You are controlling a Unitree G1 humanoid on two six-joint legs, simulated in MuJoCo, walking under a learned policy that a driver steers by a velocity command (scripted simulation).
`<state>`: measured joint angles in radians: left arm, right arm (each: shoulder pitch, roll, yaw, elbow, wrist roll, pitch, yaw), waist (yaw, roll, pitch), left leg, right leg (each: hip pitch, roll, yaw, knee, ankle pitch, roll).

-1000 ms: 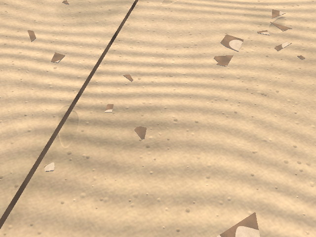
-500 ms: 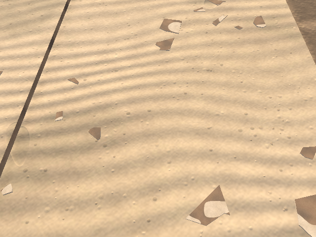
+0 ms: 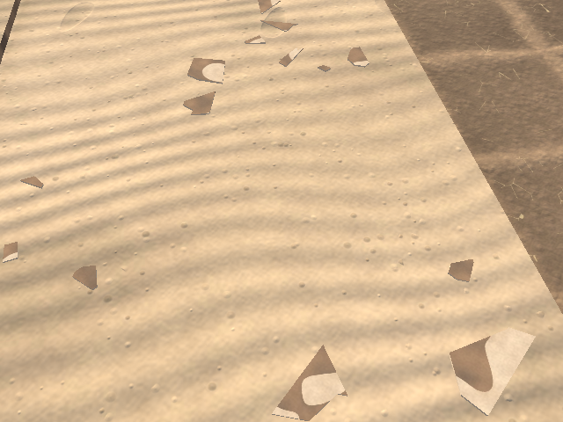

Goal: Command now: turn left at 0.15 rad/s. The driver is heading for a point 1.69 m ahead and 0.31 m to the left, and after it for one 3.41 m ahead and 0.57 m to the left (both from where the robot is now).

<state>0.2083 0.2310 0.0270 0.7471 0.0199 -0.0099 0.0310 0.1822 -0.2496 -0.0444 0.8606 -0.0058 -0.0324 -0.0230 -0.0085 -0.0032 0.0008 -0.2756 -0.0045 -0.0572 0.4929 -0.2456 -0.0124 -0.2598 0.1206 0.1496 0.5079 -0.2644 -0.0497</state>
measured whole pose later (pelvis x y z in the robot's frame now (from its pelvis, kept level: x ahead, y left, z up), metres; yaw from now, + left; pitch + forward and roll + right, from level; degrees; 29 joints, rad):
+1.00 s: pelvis +0.27 +0.20 +0.01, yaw +16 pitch +1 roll +1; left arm 0.22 0.28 0.06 0.75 -0.01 -0.05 -0.01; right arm 0.31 -0.25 -0.05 0.79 -0.01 -0.10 0.00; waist -0.03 -0.05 0.02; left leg -0.03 -0.07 0.15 0.25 -0.25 0.08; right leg -0.71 -0.08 0.08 0.83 0.07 0.01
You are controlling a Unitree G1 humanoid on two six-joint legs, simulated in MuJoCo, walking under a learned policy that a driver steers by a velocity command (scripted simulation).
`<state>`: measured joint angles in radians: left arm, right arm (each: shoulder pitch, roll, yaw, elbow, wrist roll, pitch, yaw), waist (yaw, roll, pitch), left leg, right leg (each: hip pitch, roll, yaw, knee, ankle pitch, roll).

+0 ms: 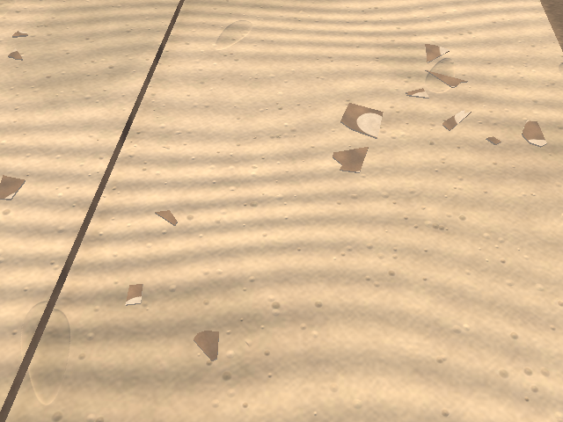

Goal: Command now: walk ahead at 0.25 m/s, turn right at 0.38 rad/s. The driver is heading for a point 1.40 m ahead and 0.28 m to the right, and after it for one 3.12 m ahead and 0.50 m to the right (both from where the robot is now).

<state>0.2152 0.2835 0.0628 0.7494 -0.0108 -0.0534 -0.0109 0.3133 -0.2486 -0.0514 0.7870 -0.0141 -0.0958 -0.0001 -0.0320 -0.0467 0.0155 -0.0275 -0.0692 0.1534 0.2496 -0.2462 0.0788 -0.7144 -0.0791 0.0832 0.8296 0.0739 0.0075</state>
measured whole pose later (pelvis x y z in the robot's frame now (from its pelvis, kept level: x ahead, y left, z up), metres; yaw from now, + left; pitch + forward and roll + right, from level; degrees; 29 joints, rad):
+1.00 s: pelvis +0.20 +0.02 +0.00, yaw -24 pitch +2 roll -1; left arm 0.16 0.25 0.05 0.64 -0.02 -0.04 -0.01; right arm 0.37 -0.27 -0.05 0.75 0.03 -0.01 -0.01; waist -0.07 0.00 -0.02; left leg -0.22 0.01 -0.04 0.43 -0.26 0.02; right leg -0.24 0.01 0.01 0.46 -0.28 0.00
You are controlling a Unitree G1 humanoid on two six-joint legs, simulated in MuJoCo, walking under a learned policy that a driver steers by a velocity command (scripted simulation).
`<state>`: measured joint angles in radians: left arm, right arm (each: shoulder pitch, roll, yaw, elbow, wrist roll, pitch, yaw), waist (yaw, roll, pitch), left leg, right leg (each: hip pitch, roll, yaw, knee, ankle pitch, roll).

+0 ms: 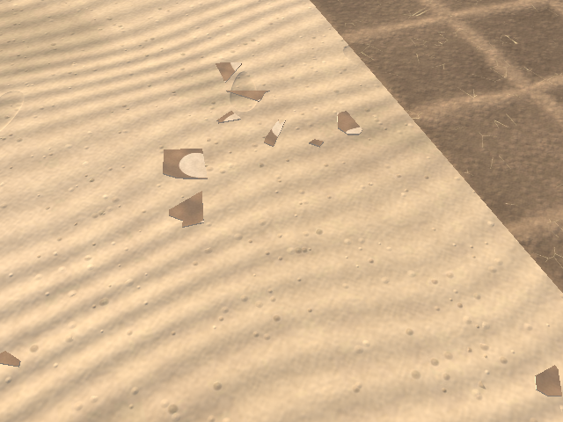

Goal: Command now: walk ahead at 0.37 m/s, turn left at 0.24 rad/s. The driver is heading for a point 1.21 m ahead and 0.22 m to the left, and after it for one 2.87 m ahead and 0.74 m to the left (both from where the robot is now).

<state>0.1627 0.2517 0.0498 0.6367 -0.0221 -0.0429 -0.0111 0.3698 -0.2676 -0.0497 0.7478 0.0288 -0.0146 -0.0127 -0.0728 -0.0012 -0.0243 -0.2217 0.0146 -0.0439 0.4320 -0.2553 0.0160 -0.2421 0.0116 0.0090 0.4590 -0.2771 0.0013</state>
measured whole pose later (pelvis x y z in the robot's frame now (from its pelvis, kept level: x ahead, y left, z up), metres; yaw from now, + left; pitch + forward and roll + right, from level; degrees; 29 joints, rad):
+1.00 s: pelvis +0.47 +0.15 -0.02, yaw +13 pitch +3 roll +1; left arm 0.14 0.26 0.03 0.68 -0.02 -0.08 -0.06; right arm 0.32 -0.30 -0.05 0.80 0.00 -0.05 0.00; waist -0.06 -0.03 0.01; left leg 0.11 -0.08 0.07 0.25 -0.40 0.06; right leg -0.60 -0.03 -0.02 0.57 -0.02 -0.06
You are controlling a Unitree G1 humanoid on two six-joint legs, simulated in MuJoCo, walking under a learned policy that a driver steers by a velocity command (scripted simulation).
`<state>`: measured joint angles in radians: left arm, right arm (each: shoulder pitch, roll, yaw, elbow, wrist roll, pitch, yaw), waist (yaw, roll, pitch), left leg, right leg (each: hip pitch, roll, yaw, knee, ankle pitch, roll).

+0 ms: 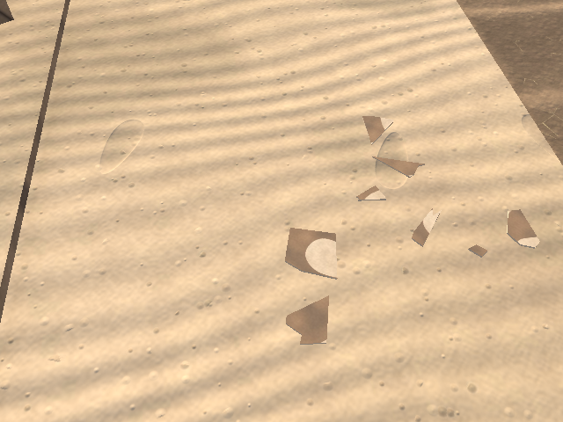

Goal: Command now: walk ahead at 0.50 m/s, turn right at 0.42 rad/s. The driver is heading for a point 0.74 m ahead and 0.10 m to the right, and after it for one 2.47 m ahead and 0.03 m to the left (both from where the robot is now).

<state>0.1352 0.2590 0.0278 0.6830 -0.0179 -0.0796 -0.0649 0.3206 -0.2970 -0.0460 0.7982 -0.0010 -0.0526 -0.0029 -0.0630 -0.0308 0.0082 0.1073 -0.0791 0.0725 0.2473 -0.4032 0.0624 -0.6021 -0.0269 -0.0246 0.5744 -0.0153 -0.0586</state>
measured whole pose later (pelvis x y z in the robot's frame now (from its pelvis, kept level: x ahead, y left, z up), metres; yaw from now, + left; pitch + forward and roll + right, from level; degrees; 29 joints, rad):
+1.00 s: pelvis +0.55 -0.11 +0.00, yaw -22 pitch +2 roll +1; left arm 0.02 0.25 0.02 0.60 0.00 -0.08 -0.03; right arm 0.45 -0.30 -0.05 0.88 0.02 -0.05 0.01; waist -0.11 -0.01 0.03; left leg -0.04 0.03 0.00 0.49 -0.43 -0.01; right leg -0.46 -0.02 0.00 0.52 -0.09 -0.03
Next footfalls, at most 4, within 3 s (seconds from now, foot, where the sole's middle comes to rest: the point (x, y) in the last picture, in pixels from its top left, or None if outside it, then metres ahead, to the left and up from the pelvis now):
0.04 right None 0.20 -0.10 -0.76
0.50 left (246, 411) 0.50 0.07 -0.76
0.98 right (383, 345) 0.64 -0.27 -0.76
1.50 left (298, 239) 0.97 -0.08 -0.76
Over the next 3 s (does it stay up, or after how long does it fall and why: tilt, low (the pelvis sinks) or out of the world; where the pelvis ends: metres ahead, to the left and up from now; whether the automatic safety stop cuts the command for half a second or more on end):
stays up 1.58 -0.05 -0.01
